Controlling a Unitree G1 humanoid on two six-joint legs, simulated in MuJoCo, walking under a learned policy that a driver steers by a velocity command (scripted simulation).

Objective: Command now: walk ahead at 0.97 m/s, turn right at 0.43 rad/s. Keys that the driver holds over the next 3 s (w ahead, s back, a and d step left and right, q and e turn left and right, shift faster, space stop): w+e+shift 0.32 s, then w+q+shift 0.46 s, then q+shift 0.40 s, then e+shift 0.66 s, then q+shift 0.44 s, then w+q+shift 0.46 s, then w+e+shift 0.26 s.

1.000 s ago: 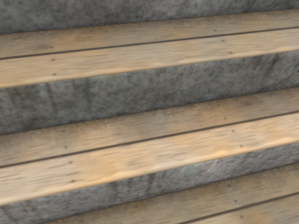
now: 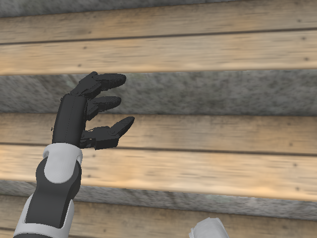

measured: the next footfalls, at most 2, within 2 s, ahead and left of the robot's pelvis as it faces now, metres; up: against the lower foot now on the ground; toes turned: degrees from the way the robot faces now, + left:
right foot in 0.04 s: +0.02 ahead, -0.14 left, +0.19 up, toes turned -6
left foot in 0.34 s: +0.18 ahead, -0.18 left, +0.20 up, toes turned -14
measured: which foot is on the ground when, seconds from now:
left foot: down 0.00-0.06, up 0.08-0.32, down 0.34-0.66, up 0.68-1.00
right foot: up 0.00-0.02, down 0.04-0.30, up 0.32-0.66, down 0.68-1.00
